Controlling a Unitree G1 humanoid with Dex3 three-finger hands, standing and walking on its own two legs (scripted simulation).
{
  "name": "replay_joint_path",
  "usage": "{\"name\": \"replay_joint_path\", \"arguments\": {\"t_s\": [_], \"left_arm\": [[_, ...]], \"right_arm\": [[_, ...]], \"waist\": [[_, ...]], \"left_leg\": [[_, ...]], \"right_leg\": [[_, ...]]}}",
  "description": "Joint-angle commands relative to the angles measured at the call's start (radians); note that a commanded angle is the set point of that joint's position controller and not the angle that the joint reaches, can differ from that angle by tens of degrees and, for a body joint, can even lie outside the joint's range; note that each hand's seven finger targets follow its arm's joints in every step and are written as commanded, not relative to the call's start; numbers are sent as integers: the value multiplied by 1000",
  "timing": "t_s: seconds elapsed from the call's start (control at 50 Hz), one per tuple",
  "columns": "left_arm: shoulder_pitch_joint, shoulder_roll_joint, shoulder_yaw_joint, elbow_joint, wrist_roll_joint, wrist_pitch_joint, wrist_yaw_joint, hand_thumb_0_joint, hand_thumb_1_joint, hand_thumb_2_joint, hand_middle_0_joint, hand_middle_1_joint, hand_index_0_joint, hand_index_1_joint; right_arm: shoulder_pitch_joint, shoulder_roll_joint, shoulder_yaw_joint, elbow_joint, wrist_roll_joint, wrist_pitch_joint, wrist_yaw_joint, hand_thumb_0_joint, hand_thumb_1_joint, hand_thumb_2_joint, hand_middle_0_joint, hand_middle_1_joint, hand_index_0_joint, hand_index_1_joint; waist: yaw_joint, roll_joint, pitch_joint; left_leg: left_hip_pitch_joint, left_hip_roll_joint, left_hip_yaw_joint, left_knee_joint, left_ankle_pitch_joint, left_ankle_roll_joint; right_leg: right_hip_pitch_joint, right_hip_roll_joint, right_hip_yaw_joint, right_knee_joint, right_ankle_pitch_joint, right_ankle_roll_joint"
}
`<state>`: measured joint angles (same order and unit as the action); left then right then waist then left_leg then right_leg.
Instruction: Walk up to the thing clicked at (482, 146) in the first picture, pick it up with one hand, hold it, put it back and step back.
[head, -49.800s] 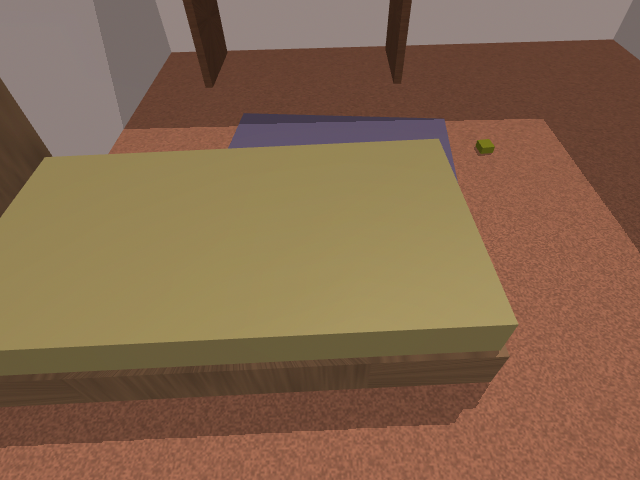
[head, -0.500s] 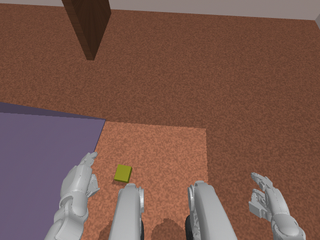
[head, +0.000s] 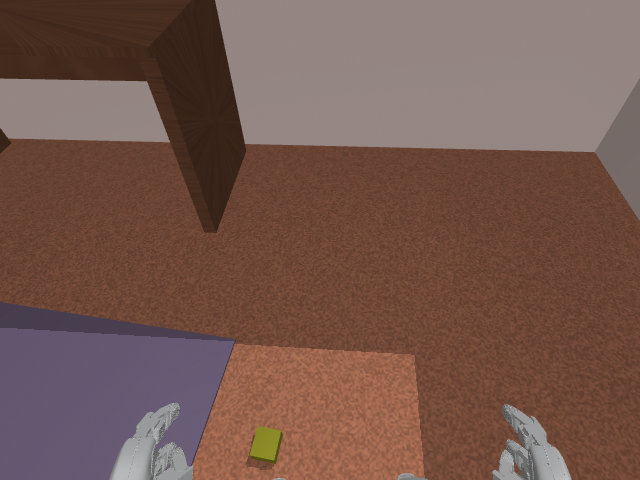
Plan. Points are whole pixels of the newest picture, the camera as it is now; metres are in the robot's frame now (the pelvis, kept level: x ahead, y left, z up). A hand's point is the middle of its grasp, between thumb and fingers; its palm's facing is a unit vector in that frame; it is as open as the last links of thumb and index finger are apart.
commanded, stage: home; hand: left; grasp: from above
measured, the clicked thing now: (266, 444) +0.36 +0.18 -0.68
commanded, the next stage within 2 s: none
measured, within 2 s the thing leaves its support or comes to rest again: neither
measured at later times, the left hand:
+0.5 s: hand out of the picture +0.16 +0.18 -0.03, palm faces +0.06 -0.98 -0.20, open 7.4 cm
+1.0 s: hand out of the picture +0.17 +0.17 -0.03, palm faces +0.06 -0.98 -0.20, open 7.4 cm
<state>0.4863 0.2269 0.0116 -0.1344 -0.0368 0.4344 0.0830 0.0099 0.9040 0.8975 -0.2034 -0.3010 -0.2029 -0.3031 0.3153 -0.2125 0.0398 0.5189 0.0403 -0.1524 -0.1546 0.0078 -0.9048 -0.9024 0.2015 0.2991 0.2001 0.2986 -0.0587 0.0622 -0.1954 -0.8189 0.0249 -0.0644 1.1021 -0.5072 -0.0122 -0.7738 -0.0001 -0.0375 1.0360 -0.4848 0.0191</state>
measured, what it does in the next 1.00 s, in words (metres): stands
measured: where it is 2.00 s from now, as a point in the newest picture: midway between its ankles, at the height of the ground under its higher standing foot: outside the picture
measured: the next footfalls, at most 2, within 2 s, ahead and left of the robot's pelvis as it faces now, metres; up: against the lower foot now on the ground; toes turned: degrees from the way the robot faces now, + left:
none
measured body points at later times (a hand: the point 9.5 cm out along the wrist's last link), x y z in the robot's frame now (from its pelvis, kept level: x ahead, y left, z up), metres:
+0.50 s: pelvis +0.00 +0.00 +0.02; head +0.02 +0.00 +0.47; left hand +0.16 +0.23 -0.01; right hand +0.17 -0.24 -0.04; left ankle +0.02 +0.12 -0.66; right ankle +0.02 -0.14 -0.66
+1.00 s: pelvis +0.01 -0.01 +0.02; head +0.01 -0.01 +0.47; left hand +0.16 +0.22 -0.01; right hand +0.16 -0.25 -0.05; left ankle +0.02 +0.12 -0.66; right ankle +0.02 -0.14 -0.66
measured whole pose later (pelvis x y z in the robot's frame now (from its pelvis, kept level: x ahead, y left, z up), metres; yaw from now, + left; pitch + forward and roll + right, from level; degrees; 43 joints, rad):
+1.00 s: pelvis +0.01 -0.01 +0.02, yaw +1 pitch +9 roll -2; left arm 0.50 0.22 0.03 -0.12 -0.06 0.45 0.02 0.01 0.91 0.90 -0.20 -0.30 -0.20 -0.30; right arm 0.30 -0.23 0.03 0.55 0.01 -0.26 -0.19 0.01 -0.90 -0.90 0.20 0.30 0.20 0.30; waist -0.04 0.05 -0.16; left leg -0.69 0.03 -0.07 1.01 -0.48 -0.02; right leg -0.65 0.00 -0.04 0.95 -0.46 0.01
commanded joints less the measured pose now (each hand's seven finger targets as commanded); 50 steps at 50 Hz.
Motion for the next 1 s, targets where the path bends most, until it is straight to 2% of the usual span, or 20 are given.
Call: {"name": "replay_joint_path", "arguments": {"t_s": [0.0,0.06,0.2,0.3,0.34,0.44,0.52,0.6,0.62,0.66,0.72,0.74,0.92,0.94,0.96,0.98], "left_arm": [[19,81,77,-190,-27,-4,-13,0,901,900,-199,-300,-200,-300],[26,84,84,-209,-33,3,-32,0,901,900,-199,-300,-200,-300],[-18,95,80,-201,-22,-16,-60,0,900,900,-199,-300,-200,-300],[-23,102,85,-203,-11,-26,-58,0,900,900,-199,-300,-200,-300],[-17,98,81,-191,-10,-26,-59,0,900,900,-199,-300,-200,-300],[-21,95,80,-189,-11,-32,-59,0,900,900,-199,-300,-200,-300],[-10,96,78,-178,-11,-34,-56,0,900,900,-199,-300,-200,-300],[-29,94,76,-177,-15,-37,-59,0,900,900,-199,-300,-200,-300],[-20,98,82,-173,-10,-37,-57,0,901,900,-199,-300,-200,-300],[-20,96,81,-173,-14,-35,-58,0,901,900,-199,-300,-200,-300],[-17,102,90,-190,-14,-40,-59,0,900,900,-199,-300,-200,-300],[-9,95,79,-177,-12,-40,-61,0,901,900,-199,-300,-200,-300],[-18,96,78,-166,-11,-34,-61,0,900,900,-199,-300,-200,-300],[-39,119,99,-214,-16,-38,-59,0,901,900,-199,-300,-200,-300],[-19,108,84,-175,-8,-35,-59,0,900,900,-199,-300,-200,-300],[-25,115,90,-194,-12,-39,-60,0,900,900,-199,-300,-200,-300]], "right_arm": [[-77,-107,-40,-180,-10,-84,-36,0,-902,-899,200,299,199,299],[-74,-117,-48,-181,-17,-103,-40,0,-902,-899,200,299,199,299],[-71,-127,-58,-168,-28,-137,-39,0,-901,-899,200,299,199,299],[-80,-129,-59,-164,-30,-145,-36,0,-901,-899,200,299,199,299],[-83,-130,-59,-159,-33,-148,-36,0,-902,-899,200,299,199,299],[-94,-131,-56,-153,-35,-151,-36,0,-902,-899,200,299,199,299],[-93,-131,-55,-149,-34,-153,-39,0,-901,-899,200,299,199,299],[-97,-132,-55,-146,-36,-159,-42,0,-902,-899,200,299,199,299],[-97,-127,-55,-146,-37,-158,-43,0,-902,-899,200,299,199,299],[-100,-127,-51,-149,-34,-161,-44,0,-902,-899,200,299,199,299],[-92,-128,-58,-143,-36,-165,-45,0,-902,-899,200,299,199,299],[-91,-130,-58,-138,-36,-165,-45,0,-902,-899,200,299,199,299],[-93,-127,-56,-132,-36,-168,-47,0,-902,-899,200,299,199,299],[-87,-131,-61,-132,-35,-168,-48,0,-902,-899,200,299,199,299],[-89,-129,-60,-125,-36,-167,-49,0,-902,-899,200,299,199,299],[-85,-131,-62,-126,-35,-166,-47,0,-902,-899,200,299,199,299]], "waist": [[8,-32,-50],[12,-21,-43],[7,-9,-21],[19,15,-35],[13,5,-27],[17,2,-22],[18,-24,-38],[14,-22,-27],[24,-22,-32],[24,-41,-13],[22,-27,-62],[21,-27,-44],[19,-29,-13],[20,-26,-43],[22,-41,-21],[26,-38,-24]], "left_leg": [[159,-26,6,-230,187,25],[183,-27,18,-249,194,26],[207,-26,20,-260,217,22],[227,-26,20,-265,233,19],[230,-24,17,-272,216,19],[222,-24,18,-277,180,21],[226,-25,20,-267,207,24],[216,-22,15,-276,170,24],[213,-25,17,-272,167,24],[197,-27,21,-273,136,27],[218,-29,26,-259,183,25],[220,-26,27,-261,189,25],[202,-30,33,-255,173,28],[221,-29,36,-251,191,27],[211,-29,34,-251,191,27],[215,-29,37,-248,197,27]], "right_leg": [[123,31,-32,-218,165,-24],[139,30,-37,-231,161,-24],[142,27,-39,-235,175,-22],[155,26,-36,-234,194,-24],[158,29,-37,-239,177,-23],[156,28,-36,-247,148,-22],[168,26,-33,-245,176,-21],[155,27,-35,-247,141,-21],[156,25,-31,-252,139,-20],[157,22,-30,-264,115,-18],[179,21,-23,-252,158,-19],[166,23,-24,-248,164,-18],[158,18,-18,-265,157,-14],[170,16,-16,-262,172,-15],[169,17,-18,-262,170,-14],[174,16,-16,-262,177,-14]]}}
